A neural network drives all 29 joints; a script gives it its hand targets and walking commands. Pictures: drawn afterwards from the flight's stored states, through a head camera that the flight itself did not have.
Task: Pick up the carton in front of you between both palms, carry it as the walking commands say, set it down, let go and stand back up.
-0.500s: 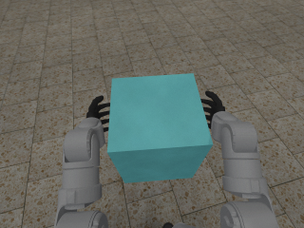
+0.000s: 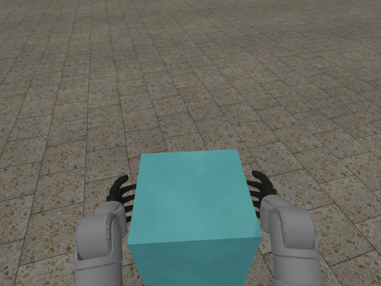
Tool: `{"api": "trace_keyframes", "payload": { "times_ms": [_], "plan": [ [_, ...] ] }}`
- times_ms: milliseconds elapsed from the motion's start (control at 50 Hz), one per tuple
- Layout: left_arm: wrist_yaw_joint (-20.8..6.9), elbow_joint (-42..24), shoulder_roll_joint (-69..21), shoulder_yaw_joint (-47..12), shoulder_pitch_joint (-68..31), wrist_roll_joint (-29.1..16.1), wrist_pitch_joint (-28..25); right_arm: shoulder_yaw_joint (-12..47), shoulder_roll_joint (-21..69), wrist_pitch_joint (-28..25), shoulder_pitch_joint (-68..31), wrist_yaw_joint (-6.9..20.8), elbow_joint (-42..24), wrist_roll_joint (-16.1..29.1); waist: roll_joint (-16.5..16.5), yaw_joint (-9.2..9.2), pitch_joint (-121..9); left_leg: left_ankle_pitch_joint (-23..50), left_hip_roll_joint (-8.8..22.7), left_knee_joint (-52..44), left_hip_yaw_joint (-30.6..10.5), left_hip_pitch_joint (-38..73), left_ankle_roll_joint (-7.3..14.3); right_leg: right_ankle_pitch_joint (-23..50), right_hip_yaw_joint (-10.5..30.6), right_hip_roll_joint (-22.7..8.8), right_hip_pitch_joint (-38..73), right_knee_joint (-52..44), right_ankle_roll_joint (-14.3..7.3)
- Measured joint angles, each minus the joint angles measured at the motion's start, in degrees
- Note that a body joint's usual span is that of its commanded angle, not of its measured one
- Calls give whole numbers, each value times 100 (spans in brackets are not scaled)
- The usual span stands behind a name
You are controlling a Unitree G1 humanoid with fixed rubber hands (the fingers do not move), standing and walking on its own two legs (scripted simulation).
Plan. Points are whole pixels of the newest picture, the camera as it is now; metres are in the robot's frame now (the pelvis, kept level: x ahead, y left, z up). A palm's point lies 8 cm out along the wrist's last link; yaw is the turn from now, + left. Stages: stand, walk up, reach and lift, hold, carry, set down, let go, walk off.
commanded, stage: carry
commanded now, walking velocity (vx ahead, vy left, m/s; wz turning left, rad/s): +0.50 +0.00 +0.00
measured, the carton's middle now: (192, 223) +0.28 +0.00 +0.00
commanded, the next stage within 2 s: none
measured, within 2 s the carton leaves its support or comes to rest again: neither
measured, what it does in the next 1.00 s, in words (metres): walks ahead: right foot, then left foot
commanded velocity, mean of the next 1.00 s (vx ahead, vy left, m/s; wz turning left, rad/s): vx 0.50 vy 0.00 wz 0.00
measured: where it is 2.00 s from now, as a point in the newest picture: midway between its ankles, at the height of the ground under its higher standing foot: (184, 155)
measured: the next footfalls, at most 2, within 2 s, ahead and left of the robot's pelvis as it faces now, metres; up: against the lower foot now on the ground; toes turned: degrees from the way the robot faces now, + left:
right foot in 0.34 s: +0.37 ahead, -0.13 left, +0.00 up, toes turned -11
left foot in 0.80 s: +0.63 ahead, +0.11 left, +0.00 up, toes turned +14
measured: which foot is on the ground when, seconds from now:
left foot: down 0.00-0.38, up 0.40-0.78, down 0.80-1.00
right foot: up 0.00-0.32, down 0.34-0.82, up 0.84-1.00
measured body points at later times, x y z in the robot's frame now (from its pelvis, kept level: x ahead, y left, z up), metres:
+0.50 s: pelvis +0.28 -0.04 +0.00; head +0.26 -0.06 +0.45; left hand +0.54 +0.12 +0.08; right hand +0.56 -0.18 +0.07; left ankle +0.19 +0.08 -0.65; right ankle +0.33 -0.12 -0.73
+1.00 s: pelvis +0.58 +0.02 +0.01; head +0.58 +0.04 +0.46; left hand +0.85 +0.17 +0.06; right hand +0.84 -0.13 +0.07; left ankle +0.59 +0.10 -0.73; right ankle +0.54 -0.11 -0.66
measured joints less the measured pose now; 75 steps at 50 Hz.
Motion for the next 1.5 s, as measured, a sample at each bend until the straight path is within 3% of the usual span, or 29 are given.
{"api": "trace_keyframes", "payload": {
  "times_ms": [60, 140, 240, 320, 360, 400, 440, 480, 600, 760, 800, 840, 900, 940, 1060, 1200, 1260, 1280, 1320, 1380, 1420, 1500],
  "plan": [
    [1, -166, 35, -219, 278, 13, 66, 122, -48, 52, 342, 4, -218, 50, 51, -23, 92, -34, 7, -416, -15, 453, -49, 423, -113, -133, -746, 13, 30],
    [9, -482, 49, -371, 430, -8, 84, 194, -65, 59, 557, 4, -591, 89, 90, -37, 151, -116, 9, -904, -66, 1027, -100, 1130, -210, -310, -1254, -1113, 155],
    [17, -866, 51, -412, 478, -29, 127, 242, -65, 100, 557, 5, -927, 114, 106, -11, 53, -464, 33, -1196, -100, 1711, -277, 1900, -433, -355, -1328, -2357, 163],
    [17, -989, 49, -377, 426, -47, 215, 255, -60, 214, 472, 9, -1042, 82, 165, -22, -92, -1056, 118, -965, -161, 2162, -493, 2062, -750, -230, -951, -2991, 66],
    [17, -869, 37, -373, 285, -50, 218, 172, -70, 274, 376, 10, -1039, 60, 297, 3, -116, -1608, 316, -204, -261, 2107, -599, 2277, -946, -111, -697, -3073, -164],
    [18, -521, 15, -409, 94, -18, 150, 44, -132, 299, 302, 13, -908, 67, 395, 82, -90, -1650, 468, 1509, -568, 1391, -560, 1981, -1070, -79, -700, -2655, -352],
    [22, -317, 6, -411, 32, 14, 163, -23, -153, 349, 250, 15, -754, 73, 332, 124, 0, -1612, 349, 3056, -838, 519, -465, 1696, -1097, -106, -497, -2708, -381],
    [22, -306, 15, -384, 118, 9, 185, -60, -64, 366, 252, 16, -668, 35, 287, 147, 85, -1297, 343, 3618, -862, -171, -393, 1678, -1097, -99, -191, -3016, -294],
    [29, -658, 36, -365, 322, -79, 151, 134, -53, 304, 371, 20, -897, 0, 200, 221, 242, -308, 536, 2161, -692, -1169, -466, 1604, -1029, -54, 738, -3905, -208],
    [37, -935, 27, -443, 225, -81, 222, 95, -55, 346, 399, 25, -1276, 30, 158, 179, 82, 591, 433, 113, -224, -863, -435, 827, -964, -92, 1838, -4124, 179],
    [37, -887, 25, -430, 188, -46, 275, 67, -52, 369, 355, 40, -1189, 27, 117, 175, 18, 498, 339, -196, -6, -500, -370, 342, -887, -187, 1965, -3668, 327],
    [35, -747, 59, -317, 148, -30, 272, 115, -39, 250, 263, 61, -858, 1, -112, 98, 11, 512, 221, 195, 168, -479, -98, 33, -674, -478, 1544, -2327, 340],
    [35, -553, 52, -220, 201, 1, 291, 145, -34, 203, 226, 65, -494, -14, -48, 29, 151, 49, 245, 214, 235, -212, 32, 30, -190, -303, 306, 28, 178],
    [35, -522, 24, -262, 245, 29, 284, 130, -44, 195, 330, 65, -517, 7, 6, 9, 270, 45, 238, -114, 234, 98, -47, 341, -162, -257, -353, 523, 78],
    [41, -848, 39, -463, 327, 10, 150, 133, -61, 69, 525, 63, -981, 79, 69, -36, 461, -75, 170, -960, 160, 1016, -127, 1294, -254, -379, -1395, -702, 115],
    [54, -1345, 40, -455, 358, -34, 213, 207, -56, 147, 445, 59, -1377, 99, 96, 18, 307, -721, 171, -1289, 111, 2078, -450, 2202, -625, -308, -1335, -2579, 61],
    [53, -1293, 36, -409, 289, -53, 293, 199, -51, 259, 385, 59, -1365, 52, 165, 26, 219, -1343, 287, -842, 23, 2405, -662, 2168, -917, -158, -890, -3094, -52],
    [53, -1188, 30, -413, 235, -57, 279, 152, -56, 284, 351, 59, -1333, 37, 262, 55, 210, -1648, 424, -353, -37, 2354, -695, 2349, -1010, -91, -781, -3049, -236],
    [52, -825, 13, -428, 98, -47, 193, 2, -50, 291, 304, 60, -1170, 16, 396, 134, 251, -1650, 615, 1451, -414, 1639, -633, 1972, -1128, -44, -768, -2581, -429],
    [52, -546, 9, -418, 90, -37, 179, -44, -51, 325, 311, 61, -963, -16, 303, 171, 424, -1447, 401, 3582, -857, 321, -449, 1664, -1145, -83, -369, -2824, -372],
    [52, -565, 19, -408, 187, -46, 170, 16, -53, 317, 337, 62, -909, -28, 261, 184, 525, -1074, 404, 3749, -845, -304, -386, 1671, -1127, -66, -24, -3199, -339],
    [51, -795, 34, -389, 324, -89, 94, 149, -54, 215, 389, 61, -1015, -34, 196, 201, 615, -476, 495, 2857, -734, -1070, -422, 1617, -1047, -40, 620, -3827, -289]
  ]
}}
